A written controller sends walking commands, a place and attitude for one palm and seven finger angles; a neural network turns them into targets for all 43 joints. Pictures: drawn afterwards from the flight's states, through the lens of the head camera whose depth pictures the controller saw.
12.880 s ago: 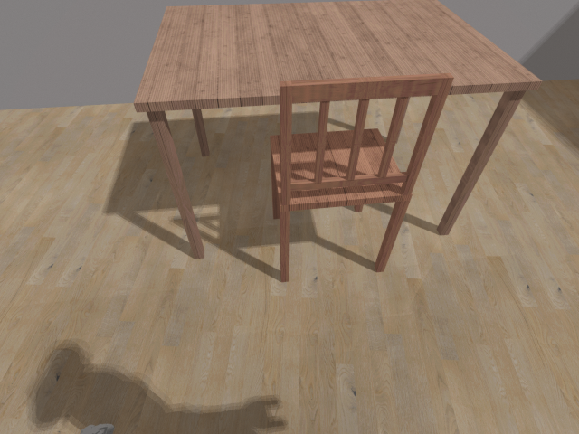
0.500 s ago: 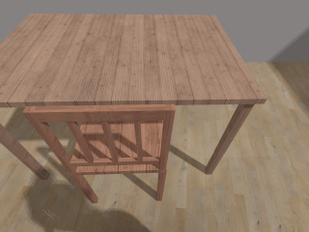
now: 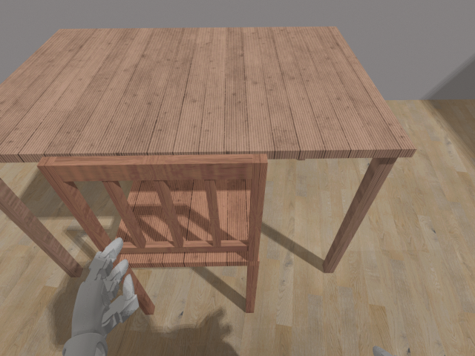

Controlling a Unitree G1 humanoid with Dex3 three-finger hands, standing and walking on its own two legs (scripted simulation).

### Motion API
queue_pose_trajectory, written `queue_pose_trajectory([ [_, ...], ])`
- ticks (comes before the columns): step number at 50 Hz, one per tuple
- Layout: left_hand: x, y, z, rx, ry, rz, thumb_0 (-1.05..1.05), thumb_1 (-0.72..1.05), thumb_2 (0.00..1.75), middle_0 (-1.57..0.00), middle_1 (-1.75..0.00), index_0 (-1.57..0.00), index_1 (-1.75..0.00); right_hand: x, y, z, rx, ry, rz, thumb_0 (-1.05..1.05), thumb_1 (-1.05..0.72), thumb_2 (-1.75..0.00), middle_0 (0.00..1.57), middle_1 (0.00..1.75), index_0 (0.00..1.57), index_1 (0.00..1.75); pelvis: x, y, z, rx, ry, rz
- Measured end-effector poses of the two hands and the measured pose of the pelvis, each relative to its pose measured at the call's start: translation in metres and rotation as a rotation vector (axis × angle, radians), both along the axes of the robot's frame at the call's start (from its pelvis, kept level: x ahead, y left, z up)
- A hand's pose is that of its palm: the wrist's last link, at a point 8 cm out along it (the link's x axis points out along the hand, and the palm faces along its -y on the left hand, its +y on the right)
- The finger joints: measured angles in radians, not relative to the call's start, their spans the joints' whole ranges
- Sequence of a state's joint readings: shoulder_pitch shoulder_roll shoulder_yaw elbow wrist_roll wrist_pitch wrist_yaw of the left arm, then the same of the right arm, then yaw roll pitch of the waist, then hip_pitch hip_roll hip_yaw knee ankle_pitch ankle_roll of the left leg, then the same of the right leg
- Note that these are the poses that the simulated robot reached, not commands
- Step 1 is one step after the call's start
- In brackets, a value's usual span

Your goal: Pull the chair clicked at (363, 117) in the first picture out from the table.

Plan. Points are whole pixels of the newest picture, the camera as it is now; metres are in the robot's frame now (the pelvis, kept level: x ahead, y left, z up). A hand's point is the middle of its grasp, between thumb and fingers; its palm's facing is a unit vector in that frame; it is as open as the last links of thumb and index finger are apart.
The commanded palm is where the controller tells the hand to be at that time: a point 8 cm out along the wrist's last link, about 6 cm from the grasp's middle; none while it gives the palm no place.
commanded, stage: raise the hand toward the chair's back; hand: left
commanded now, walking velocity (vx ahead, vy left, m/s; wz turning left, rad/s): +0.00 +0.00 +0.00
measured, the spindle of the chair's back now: (170, 214) +0.44 +0.16 -0.08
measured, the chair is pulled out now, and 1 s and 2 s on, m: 0.00 0.00 0.00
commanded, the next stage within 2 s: aim the fingers beside a spindle in 1.88 s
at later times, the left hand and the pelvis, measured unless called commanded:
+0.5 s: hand (148, 325) +0.19 +0.15 -0.04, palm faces -0.03 -1.00 -0.04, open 11.9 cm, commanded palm +0.16 +0.22 -0.03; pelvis -0.02 -0.05 -0.08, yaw +2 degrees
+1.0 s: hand (122, 315) +0.21 +0.20 -0.02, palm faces +0.03 -1.00 -0.04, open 15.9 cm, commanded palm +0.18 +0.25 -0.02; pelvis -0.02 +0.00 -0.06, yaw +1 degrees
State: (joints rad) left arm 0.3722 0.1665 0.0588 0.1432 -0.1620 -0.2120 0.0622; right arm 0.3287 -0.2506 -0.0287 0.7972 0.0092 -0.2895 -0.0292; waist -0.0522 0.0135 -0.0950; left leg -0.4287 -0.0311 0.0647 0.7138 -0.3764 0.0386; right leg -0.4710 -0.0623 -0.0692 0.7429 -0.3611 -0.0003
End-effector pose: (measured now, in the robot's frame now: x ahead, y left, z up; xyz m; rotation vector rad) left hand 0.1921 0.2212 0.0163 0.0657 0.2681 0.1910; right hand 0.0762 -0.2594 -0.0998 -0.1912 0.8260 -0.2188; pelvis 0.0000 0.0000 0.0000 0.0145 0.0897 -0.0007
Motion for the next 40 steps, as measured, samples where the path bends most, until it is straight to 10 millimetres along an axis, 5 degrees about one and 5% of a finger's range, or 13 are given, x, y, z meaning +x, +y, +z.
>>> queue_pose_trajectory([
  [3,0.009,-0.025,0.006,-0.074,-0.255,-0.130,0.02,0.79,0.84,-0.18,-0.28,-0.18,-0.27,0.043,-0.020,0.012,-0.042,-0.155,0.036,0.02,-0.92,-0.90,0.20,0.30,0.20,0.30,-0.008,-0.010,-0.020,0.002,0.064,-0.017],
  [7,-0.016,-0.041,-0.034,-0.081,-0.264,-0.218,0.01,0.69,0.80,-0.18,-0.26,-0.18,-0.26,0.097,-0.035,0.023,-0.084,-0.311,0.105,0.02,-0.91,-0.90,0.20,0.30,0.20,0.30,-0.016,-0.023,-0.048,0.007,0.116,-0.019],
  [11,-0.053,-0.028,-0.072,-0.064,-0.123,-0.112,0.01,0.59,0.76,-0.18,-0.25,-0.18,-0.25,0.137,-0.031,0.021,-0.098,-0.384,0.183,0.01,-0.91,-0.90,0.20,0.30,0.19,0.30,-0.019,-0.035,-0.068,-0.001,0.155,0.003],
  [15,-0.069,-0.007,-0.059,0.017,-0.195,-0.019,0.01,0.49,0.73,-0.17,-0.24,-0.17,-0.23,0.152,-0.014,0.001,-0.063,-0.380,0.245,0.01,-0.91,-0.90,0.20,0.30,0.19,0.30,-0.020,-0.045,-0.079,-0.027,0.180,0.031],
  [19,-0.053,-0.006,-0.043,0.042,-0.292,-0.102,0.01,0.40,0.69,-0.15,-0.22,-0.15,-0.22,0.144,0.004,-0.032,0.004,-0.309,0.273,0.01,-0.90,-0.90,0.20,0.30,0.20,0.30,-0.022,-0.049,-0.085,-0.048,0.199,0.048],
  [25,-0.017,-0.014,-0.050,-0.038,-0.157,-0.224,0.01,0.26,0.63,-0.14,-0.20,-0.14,-0.19,0.097,0.010,-0.062,0.089,-0.154,0.170,0.01,-0.90,-0.90,0.20,0.30,0.20,0.30,-0.022,-0.047,-0.078,-0.041,0.207,0.040],
  [33,-0.014,0.001,-0.038,-0.013,-0.165,-0.142,0.00,0.07,0.55,-0.12,-0.17,-0.12,-0.17,0.048,-0.012,-0.059,0.029,-0.048,0.052,0.02,-0.90,-0.90,0.20,0.30,0.20,0.30,-0.017,-0.034,-0.066,-0.029,0.208,0.020],
  [40,-0.014,0.012,-0.046,-0.025,-0.183,-0.176,0.00,-0.09,0.48,-0.10,-0.15,-0.10,-0.14,0.052,-0.021,-0.044,-0.059,-0.076,0.051,0.02,-0.90,-0.90,0.20,0.30,0.20,0.30,-0.019,-0.019,-0.067,-0.042,0.208,0.016],
])
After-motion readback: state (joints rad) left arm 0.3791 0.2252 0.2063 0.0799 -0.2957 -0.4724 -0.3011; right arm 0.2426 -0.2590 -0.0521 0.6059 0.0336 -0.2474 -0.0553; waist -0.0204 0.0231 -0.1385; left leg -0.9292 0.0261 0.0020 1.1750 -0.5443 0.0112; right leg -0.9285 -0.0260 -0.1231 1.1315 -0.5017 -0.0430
